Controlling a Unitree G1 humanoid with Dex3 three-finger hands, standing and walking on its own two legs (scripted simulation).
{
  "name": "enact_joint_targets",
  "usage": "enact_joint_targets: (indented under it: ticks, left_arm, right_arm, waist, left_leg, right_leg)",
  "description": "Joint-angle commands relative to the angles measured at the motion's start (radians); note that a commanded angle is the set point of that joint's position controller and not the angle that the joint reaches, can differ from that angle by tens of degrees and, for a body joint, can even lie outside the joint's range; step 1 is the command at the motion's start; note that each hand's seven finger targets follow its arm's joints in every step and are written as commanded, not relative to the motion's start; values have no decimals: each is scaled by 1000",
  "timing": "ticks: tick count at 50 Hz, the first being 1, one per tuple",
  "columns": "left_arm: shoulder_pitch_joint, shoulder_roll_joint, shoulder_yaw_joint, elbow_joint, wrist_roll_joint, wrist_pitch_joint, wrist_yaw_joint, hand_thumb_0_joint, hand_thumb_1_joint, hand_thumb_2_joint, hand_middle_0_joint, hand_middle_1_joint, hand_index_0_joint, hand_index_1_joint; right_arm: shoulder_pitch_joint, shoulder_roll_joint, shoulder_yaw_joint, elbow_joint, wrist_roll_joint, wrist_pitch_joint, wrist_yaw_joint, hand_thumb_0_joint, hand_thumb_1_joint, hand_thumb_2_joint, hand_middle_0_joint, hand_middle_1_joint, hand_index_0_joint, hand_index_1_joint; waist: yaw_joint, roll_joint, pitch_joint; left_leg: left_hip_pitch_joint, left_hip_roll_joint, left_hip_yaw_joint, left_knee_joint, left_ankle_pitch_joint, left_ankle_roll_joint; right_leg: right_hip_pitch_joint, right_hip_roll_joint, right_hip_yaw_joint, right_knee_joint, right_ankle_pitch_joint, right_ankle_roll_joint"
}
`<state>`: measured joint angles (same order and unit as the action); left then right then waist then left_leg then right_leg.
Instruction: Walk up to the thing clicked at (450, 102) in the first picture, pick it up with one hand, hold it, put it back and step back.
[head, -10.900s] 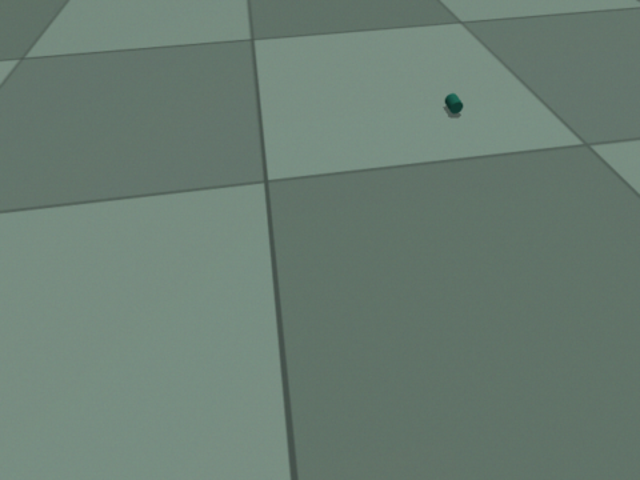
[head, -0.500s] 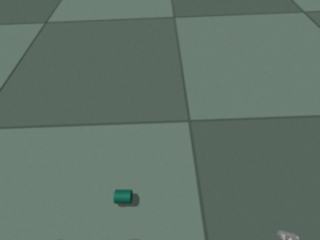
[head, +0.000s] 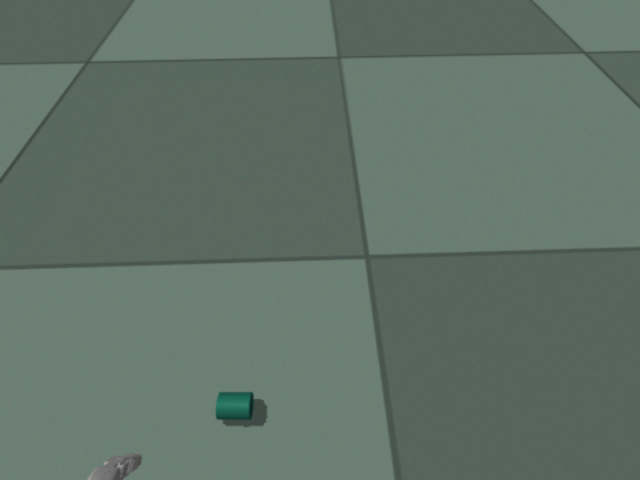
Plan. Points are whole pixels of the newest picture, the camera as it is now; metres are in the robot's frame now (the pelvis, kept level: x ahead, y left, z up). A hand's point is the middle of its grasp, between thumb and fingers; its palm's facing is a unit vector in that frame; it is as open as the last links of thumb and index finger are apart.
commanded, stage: walk up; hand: left
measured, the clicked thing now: (235, 405) +0.42 +0.28 -0.74
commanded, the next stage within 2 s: stand in 0.64 s
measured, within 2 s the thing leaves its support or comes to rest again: neither
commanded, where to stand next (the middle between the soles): +0.05 +0.00 m, yaw +0 degrees
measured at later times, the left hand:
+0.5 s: hand out of the picture +0.06 +0.27 -0.16, palm faces +0.02 -0.95 -0.32, open 7.4 cm
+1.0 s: hand out of the picture +0.08 +0.27 -0.15, palm faces -0.01 -0.94 -0.35, open 7.4 cm
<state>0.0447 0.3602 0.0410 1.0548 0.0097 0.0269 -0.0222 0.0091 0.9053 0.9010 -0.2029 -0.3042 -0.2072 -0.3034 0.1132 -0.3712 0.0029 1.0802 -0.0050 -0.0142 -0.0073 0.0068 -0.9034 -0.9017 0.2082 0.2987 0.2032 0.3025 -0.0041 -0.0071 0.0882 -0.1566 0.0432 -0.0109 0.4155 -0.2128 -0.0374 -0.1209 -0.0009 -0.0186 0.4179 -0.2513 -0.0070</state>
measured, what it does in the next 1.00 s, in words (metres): stands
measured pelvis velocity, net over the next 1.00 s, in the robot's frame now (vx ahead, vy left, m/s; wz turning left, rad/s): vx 0.00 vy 0.02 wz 0.00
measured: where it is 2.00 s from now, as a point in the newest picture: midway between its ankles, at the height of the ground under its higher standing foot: outside the picture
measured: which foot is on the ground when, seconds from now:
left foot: down 0.00-1.00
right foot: down 0.00-1.00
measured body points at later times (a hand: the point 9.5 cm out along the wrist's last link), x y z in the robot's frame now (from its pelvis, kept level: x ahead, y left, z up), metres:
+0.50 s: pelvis -0.01 +0.01 +0.00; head +0.01 +0.02 +0.45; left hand +0.06 +0.32 -0.13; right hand +0.08 -0.29 -0.12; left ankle +0.01 +0.15 -0.74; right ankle -0.01 -0.11 -0.74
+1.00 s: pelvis +0.00 +0.02 +0.01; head +0.01 +0.02 +0.46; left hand +0.08 +0.32 -0.12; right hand +0.08 -0.28 -0.13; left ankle +0.01 +0.15 -0.74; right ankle -0.01 -0.12 -0.74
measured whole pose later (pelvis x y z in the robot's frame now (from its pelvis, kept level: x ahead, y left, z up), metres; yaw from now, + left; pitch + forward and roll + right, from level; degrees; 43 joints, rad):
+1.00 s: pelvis +0.00 +0.02 +0.01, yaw +0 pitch -2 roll +0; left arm 0.11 0.35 0.01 1.13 0.01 -0.01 0.00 0.01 0.91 0.90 -0.20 -0.30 -0.21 -0.30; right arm 0.10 -0.35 0.00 1.14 -0.01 -0.01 0.01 0.01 -0.90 -0.90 0.21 0.30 0.20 0.30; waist 0.00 0.01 0.05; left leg -0.12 0.02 0.00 0.32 -0.17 -0.01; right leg -0.08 -0.03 -0.01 0.31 -0.19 0.02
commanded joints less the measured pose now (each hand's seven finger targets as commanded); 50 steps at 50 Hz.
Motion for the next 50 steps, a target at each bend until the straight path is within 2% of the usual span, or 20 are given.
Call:
enact_joint_targets:
  ticks: [1,7,12,20,31,32,36,37,39,44,50]
  left_arm:
    - [-33,219,44,-55,-1,-24,7,0,900,900,-200,-300,-200,-300]
    - [-23,211,42,-37,-4,-23,5,0,900,900,-200,-300,-200,-300]
    - [-1,210,39,-23,-1,-27,4,0,900,900,-200,-300,-200,-300]
    - [20,207,38,-12,-1,-30,7,0,900,900,-200,-300,-200,-300]
    - [31,204,35,-5,0,-29,10,0,900,900,-200,-300,-200,-300]
    - [43,192,18,6,-1,-42,15,0,900,900,-200,-300,-200,-300]
    - [23,207,14,11,1,-59,23,0,900,900,-200,-300,-200,-300]
    - [25,208,13,16,1,-58,24,0,900,900,-200,-300,-200,-300]
    - [35,207,10,18,-1,-59,23,0,900,900,-200,-300,-200,-300]
    - [29,206,5,22,-1,-64,28,0,900,900,-200,-300,-200,-300]
    - [25,207,3,20,-4,-62,30,0,900,900,-200,-300,-200,-300]
  right_arm:
    - [-44,-227,-51,-62,-3,-30,-16,0,-900,-900,200,300,200,300]
    - [-48,-214,-49,-50,-6,-31,-13,0,-900,-900,200,300,200,300]
    - [-48,-207,-48,-42,-7,-30,-11,0,-900,-900,200,300,200,300]
    - [-47,-211,-53,-33,-4,-31,-12,0,-900,-900,200,300,200,300]
    - [-58,-209,-51,-30,-4,-29,-11,0,-900,-900,200,300,200,300]
    - [-70,-197,-44,-22,-8,-25,-6,0,-900,-900,200,300,200,300]
    - [-61,-195,-42,-17,-6,-20,0,0,-900,-900,200,300,200,300]
    - [-62,-194,-42,-15,-5,-20,0,0,-900,-900,200,300,200,300]
    - [-63,-198,-43,-12,-6,-21,2,0,-900,-900,200,300,200,300]
    - [-65,-201,-43,-9,-5,-19,3,0,-900,-900,200,300,200,300]
    - [-61,-203,-46,-3,-6,-18,3,0,-900,-900,200,300,200,300]
  waist:
    - [9,-2,-132]
    - [9,4,-94]
    - [9,-6,-97]
    - [7,16,-118]
    - [6,21,-114]
    - [12,58,-123]
    - [2,17,-119]
    - [1,15,-112]
    - [6,8,-111]
    - [5,1,-116]
    - [5,2,-103]
  left_leg:
    - [34,83,-65,-71,188,75]
    - [15,81,-73,-109,112,66]
    - [18,77,-76,-114,95,65]
    - [27,86,-77,-115,155,69]
    - [22,87,-82,-127,154,67]
    - [46,86,-75,-131,136,57]
    - [51,91,-78,-126,169,59]
    - [49,89,-81,-136,165,55]
    - [61,91,-81,-142,160,54]
    - [66,93,-79,-133,202,58]
    - [52,89,-79,-145,177,51]
  right_leg:
    - [35,-114,97,-101,163,-43]
    - [5,-113,103,-134,93,-34]
    - [2,-113,109,-152,84,-30]
    - [28,-113,94,-135,150,-24]
    - [31,-115,90,-136,158,-19]
    - [25,-134,106,-162,129,-15]
    - [35,-142,107,-166,178,-11]
    - [25,-136,96,-165,165,-8]
    - [17,-132,94,-167,138,-8]
    - [32,-139,92,-164,192,-4]
    - [27,-136,89,-166,153,-7]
